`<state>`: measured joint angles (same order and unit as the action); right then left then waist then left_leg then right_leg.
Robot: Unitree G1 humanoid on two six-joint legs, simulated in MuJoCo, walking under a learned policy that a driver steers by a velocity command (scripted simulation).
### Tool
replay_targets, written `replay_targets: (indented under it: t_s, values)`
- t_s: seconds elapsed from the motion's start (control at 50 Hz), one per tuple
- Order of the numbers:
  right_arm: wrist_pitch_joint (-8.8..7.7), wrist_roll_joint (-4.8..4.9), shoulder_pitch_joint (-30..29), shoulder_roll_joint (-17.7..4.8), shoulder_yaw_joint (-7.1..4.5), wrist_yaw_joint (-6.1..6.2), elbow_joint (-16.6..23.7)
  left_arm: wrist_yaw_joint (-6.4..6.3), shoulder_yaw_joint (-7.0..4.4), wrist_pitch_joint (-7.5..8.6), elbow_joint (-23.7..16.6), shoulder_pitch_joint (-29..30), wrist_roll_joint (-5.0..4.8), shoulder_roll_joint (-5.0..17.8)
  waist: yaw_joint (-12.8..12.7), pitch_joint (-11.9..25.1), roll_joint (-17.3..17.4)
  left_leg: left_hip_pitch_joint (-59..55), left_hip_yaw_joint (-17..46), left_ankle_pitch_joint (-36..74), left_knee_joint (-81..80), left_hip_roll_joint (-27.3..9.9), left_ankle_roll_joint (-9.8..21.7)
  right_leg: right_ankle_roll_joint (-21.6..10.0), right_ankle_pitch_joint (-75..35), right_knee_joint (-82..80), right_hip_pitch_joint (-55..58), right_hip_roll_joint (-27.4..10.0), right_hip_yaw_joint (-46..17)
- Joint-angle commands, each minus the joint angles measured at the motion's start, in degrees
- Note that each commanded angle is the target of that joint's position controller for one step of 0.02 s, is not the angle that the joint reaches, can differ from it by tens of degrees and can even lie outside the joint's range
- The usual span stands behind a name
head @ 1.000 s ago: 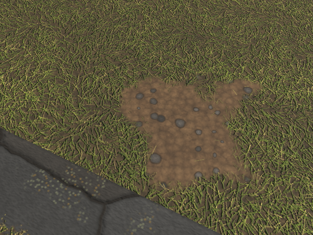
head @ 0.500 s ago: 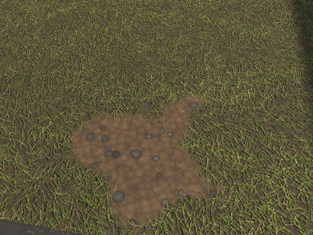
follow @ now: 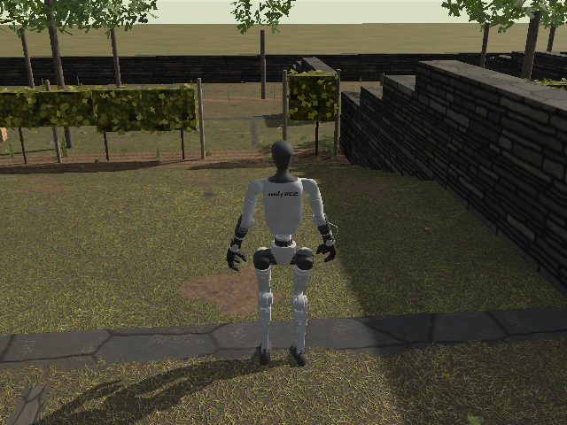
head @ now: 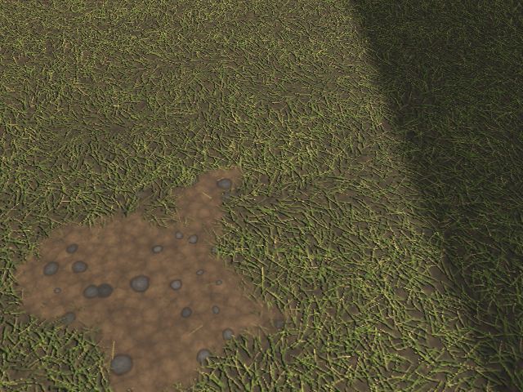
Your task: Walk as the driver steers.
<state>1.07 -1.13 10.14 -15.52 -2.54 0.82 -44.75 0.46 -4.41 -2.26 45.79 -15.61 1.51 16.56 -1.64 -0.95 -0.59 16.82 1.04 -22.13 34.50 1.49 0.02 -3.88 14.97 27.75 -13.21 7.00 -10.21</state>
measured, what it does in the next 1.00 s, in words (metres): walks ahead: left foot, then right foot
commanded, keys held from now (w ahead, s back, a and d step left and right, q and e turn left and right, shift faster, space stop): w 1.00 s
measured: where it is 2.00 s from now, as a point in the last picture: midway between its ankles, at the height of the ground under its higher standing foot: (287, 226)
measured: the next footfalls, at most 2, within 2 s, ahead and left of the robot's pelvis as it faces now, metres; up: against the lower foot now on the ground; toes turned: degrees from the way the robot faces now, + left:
left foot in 0.02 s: +0.04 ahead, +0.11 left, +0.00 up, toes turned -3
right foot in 0.48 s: +0.33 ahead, -0.12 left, +0.00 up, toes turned -5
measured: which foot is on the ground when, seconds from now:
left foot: up 0.00-0.00, down 0.02-0.50, up 0.52-1.00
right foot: down 0.00-0.02, up 0.04-0.46, down 0.48-1.00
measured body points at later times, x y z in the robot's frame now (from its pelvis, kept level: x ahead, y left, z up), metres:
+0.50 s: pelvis +0.19 -0.02 -0.02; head +0.22 -0.03 +0.43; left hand +0.42 +0.19 -0.11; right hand +0.10 -0.27 -0.15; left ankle +0.00 +0.10 -0.73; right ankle +0.29 -0.11 -0.74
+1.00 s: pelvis +0.45 -0.04 -0.01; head +0.49 -0.04 +0.44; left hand +0.38 +0.20 -0.15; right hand +0.66 -0.27 -0.11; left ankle +0.62 +0.05 -0.72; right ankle +0.29 -0.11 -0.74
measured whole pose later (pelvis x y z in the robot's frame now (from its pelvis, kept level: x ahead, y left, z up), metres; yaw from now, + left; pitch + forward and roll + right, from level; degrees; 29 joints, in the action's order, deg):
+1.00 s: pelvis +0.45 -0.04 -0.01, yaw -2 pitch +1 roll -1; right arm -2.3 -1.6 0.2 -12.1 -0.8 -2.1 -46.6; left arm -0.4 -1.1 4.8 58.8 -26.8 1.2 11.9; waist -3.9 -3.2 1.1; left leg 31.8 -4.8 -4.0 33.1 -1.8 4.4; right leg -4.0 19.9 9.7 9.1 5.0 2.9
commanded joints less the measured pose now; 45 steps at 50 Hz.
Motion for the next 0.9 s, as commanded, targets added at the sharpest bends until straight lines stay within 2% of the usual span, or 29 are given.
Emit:
replay_targets:
  t_s: [0.02,0.04,0.06,0.08,0.1,0.12,0.14,0.18,0.28,0.34,0.38,0.42,0.44,0.46,0.48,0.5,0.52,0.54,0.56,0.58,0.62,0.66,0.72,0.76,0.82,0.9]
  values:
    - [-2.87,-0.65,8.94,-5.24,-0.88,0.95,0.77,-0.54,-0.4,1.54,-4.06,3.83,-0.51,3.75,6.32,-0.13,3.14,-19.94,6.79,-1.64,-17.94,-5.81,3.34,-3.84,19.61,0.6,-16.64,-6.84,-11.05]
    - [-3.37,-1.33,12.85,-11.98,-2.08,1.16,0.61,-0.56,0.85,2.38,-5.8,4.57,-1.45,-0.24,7.4,1.86,14.61,-23.34,30.1,-20.52,-27.68,-20.49,8.02,-0.77,18.7,16.54,-24.19,2.38,0.29]
    - [-3.25,-1.74,12.59,-14.24,-3.14,0.68,-0.96,-0.77,-0.31,2.87,-6.11,6.18,0.22,5.28,6.07,-4.67,9.57,-15.55,37.92,-25.12,-29.73,-23.74,11.92,-0.84,15.69,23.63,-28.18,0.58,-0.18]
    - [-3.5,-0.94,9.68,-10.88,-2.42,0.3,-0.59,-0.33,-0.68,3.31,-5.21,5.11,0.47,6.33,3.55,-7.97,6.17,-13.15,34.45,-24.11,-29.06,-21.91,12.47,-0.94,11.04,26.65,-28.58,-1.9,-1.68]
    - [-3.94,-0.13,6.69,-8.12,-1.77,-0.04,-0.15,0.45,-0.67,3.68,-3.72,3.17,0.36,6.29,1.75,-8.47,5.68,-13.03,28.22,-18.88,-28.98,-18.3,10.75,-0.21,7.12,27.13,-27.71,-3.24,-0.84]
    - [-4.36,0.18,5.41,-7.08,-1.47,-0.18,0.02,1.11,-0.73,3.87,-2.78,2.13,0.61,6.24,1.13,-7.1,7.24,-13.98,22.77,-12.53,-29.17,-15.38,9.23,0.66,4.16,27.18,-26.54,-3.91,0.85]
    - [-4.87,0.21,6.33,-6.15,-1.22,-0.19,-0.53,1.66,-0.61,3.9,-2.18,2.18,1.15,5.88,1.62,-5.74,8.06,-14.91,18.68,-5.95,-28.99,-13.53,8.96,1.4,1.46,28.38,-25.95,-4.35,2.73]
    - [-5.77,0.39,9.72,-5.48,-1.16,-0.63,-2.4,2.22,-0.08,3.86,-2.64,4.45,1.23,4.35,2.44,-4.0,7.19,-17.16,14.42,3.92,-28.5,-12.4,9.51,2.44,-2.0,29.35,-27.08,-5.88,5.32]
    - [-6.14,0.56,15.96,-4.7,-1.12,-1.02,-5.83,2.66,1.33,3.78,-5.44,14.35,0.98,1.77,5.44,-4.89,6.74,-19.78,9.32,17.39,-28.45,-11.91,10.97,4.65,-6.04,21.35,-30.32,-9.47,11.52]
    - [-6.23,0.27,18.18,-5.48,-1.18,-0.97,-7.37,2.97,2.17,4.05,-7.05,18.99,0.57,0.61,6.46,-5.25,7.16,-18.59,6.69,26.09,-26.87,-11.99,10.73,4.07,-7.28,13.11,-25.66,-8.98,13.86]
    - [-6.22,0.16,18.69,-6.26,-1.27,-0.87,-8.12,2.84,2.27,4.16,-7.49,19.9,0.35,0.96,6.11,-5.35,7.5,-18.36,6.05,30.8,-25.48,-13.0,10.38,2.67,-6.62,9.05,-21.73,-8.29,14.73]
    - [-6.05,0.21,18.03,-6.91,-1.35,-0.71,-8.66,2.31,2.1,4.29,-7.26,18.3,0.29,1.68,4.51,-4.92,7.6,-18.2,5.56,38.03,-23.12,-14.36,9.72,0.61,-5.34,6.21,-16.22,-7.14,15.36]
    - [-5.98,0.23,17.18,-7.36,-1.4,-0.67,-8.82,1.82,1.74,4.42,-6.36,15.24,0.29,2.35,2.62,-3.48,7.53,-18.01,4.66,46.79,-19.39,-14.4,8.96,-0.52,-4.26,4.71,-10.97,-5.65,15.73]
    - [-5.79,0.39,16.67,-7.79,-1.46,-0.65,-9.12,1.25,1.18,4.72,-4.33,9.2,0.35,3.24,-0.34,-0.22,6.62,-17.88,3.09,54.96,-11.99,-13.45,8.05,-1.81,-4.51,1.98,-3.27,-3.93,16.11]
    - [-5.61,0.71,16.27,-7.42,-1.26,-0.65,-9.18,0.56,0.39,5.31,-1.19,0.08,0.84,4.79,-4.26,5.08,4.57,-13.76,0.57,54.48,-1.01,-11.09,6.81,-3.33,-5.98,-0.54,9.13,-3.86,15.57]
    - [-5.61,0.89,15.95,-5.16,-0.46,-0.74,-7.43,-0.28,-0.74,5.85,0.5,-9.88,2.13,8.93,-7.92,12.14,-0.83,-2.56,-1.33,35.88,15.46,-8.5,5.81,-6.06,4.81,-2.84,23.36,-16.29,2.07]
    - [-5.5,2.04,21.64,1.19,0.68,-1.02,-6.05,-0.38,-1.88,5.65,1.3,-12.13,2.22,14.24,-4.39,18.16,-15.53,14.87,-3.16,-6.13,34.43,1.79,3.83,-12.32,11.69,-10.39,33.4,-31.92,-26.67]
    - [-5.18,0.37,17.1,-5.88,-1.07,-0.62,-6.69,-0.01,-1.26,5.29,1.24,-8.49,0.04,10.45,-4.23,12.51,-5.81,19.05,3.52,-4.81,38.68,-0.54,5.15,-11.44,12.85,-13.22,26.82,-29.35,-28.42]
    - [-5.46,0.47,13.67,-5.49,-1.27,-1.09,-5.52,0.13,-0.35,5.37,0.68,-2.53,-0.37,7.39,-1.43,4.8,-4.04,19.83,3.22,0.93,37.63,-3.26,5.63,-10.34,8.82,-13.8,19.01,-27.06,-18.74]
    - [-5.73,0.56,12.19,-4.05,-0.81,-1.41,-5.51,0.4,0.36,5.87,0.58,0.3,-0.21,4.57,-0.13,1.59,-2.19,17.93,2.62,4.41,34.75,-5.1,5.5,-9.35,0.86,-15.59,12.97,-24.22,-12.4]
    - [-4.56,-0.6,13.37,-2.58,-0.57,-2.03,-6.49,0.17,1.15,6.72,1.63,1.55,-0.48,2.26,2.73,-0.18,-3.77,13.49,1.62,6.3,30.75,-7.01,4.38,-7.23,-6.99,-17.81,6.71,-19.56,-3.93]
    - [-3.6,-0.92,13.07,-1.8,-0.54,-2.66,-6.67,0.14,1.2,7.69,3.09,-0.78,-0.72,2.34,3.43,-0.14,-3.46,13.01,0.45,7.14,29.37,-7.03,3.44,-7.8,-13.16,-19.12,5.73,-18.77,-1.04]
    - [-2.91,-1.18,6.54,-1.65,-0.57,-3.13,-4.83,0.07,1.07,8.15,5.16,-4.12,-1.11,3.12,2.93,-2.87,-2.51,19.34,-1.04,11.92,25.42,-8.27,1.96,-8.29,-14.99,-21.78,6.63,-18.07,2.0]
    - [-2.86,-1.07,1.24,-1.59,-0.46,-3.22,-3.13,0.06,1.3,8.03,6.4,-6.5,-1.17,2.63,1.92,-4.11,-2.2,22.78,-1.97,15.8,21.07,-8.54,1.07,-8.06,-18.12,-22.28,8.09,-17.24,3.73]
    - [-3.19,-0.71,-5.29,-0.6,0.21,-3.33,-1.08,0.0,1.57,8.04,7.87,-8.9,-1.18,2.61,0.64,-4.63,-2.02,21.89,-3.72,21.08,11.76,-7.4,0.61,-7.02,-24.49,-21.58,9.29,-15.96,6.63]
    - [-3.47,-0.43,-12.26,-0.41,0.86,-3.16,1.11,-0.59,1.76,7.92,10.23,-12.98,-0.81,3.12,-1.38,-5.32,-2.38,20.26,-5.67,23.3,2.81,-5.2,2.04,-6.58,-30.64,-20.43,14.82,-17.14,7.62]
Velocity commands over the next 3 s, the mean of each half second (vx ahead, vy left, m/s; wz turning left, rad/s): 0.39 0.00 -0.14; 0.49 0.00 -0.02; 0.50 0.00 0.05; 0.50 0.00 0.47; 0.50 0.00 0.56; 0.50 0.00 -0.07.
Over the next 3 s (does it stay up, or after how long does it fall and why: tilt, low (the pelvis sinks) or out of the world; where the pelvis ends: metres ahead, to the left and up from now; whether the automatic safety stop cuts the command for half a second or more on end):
stays up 1.49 0.19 0.01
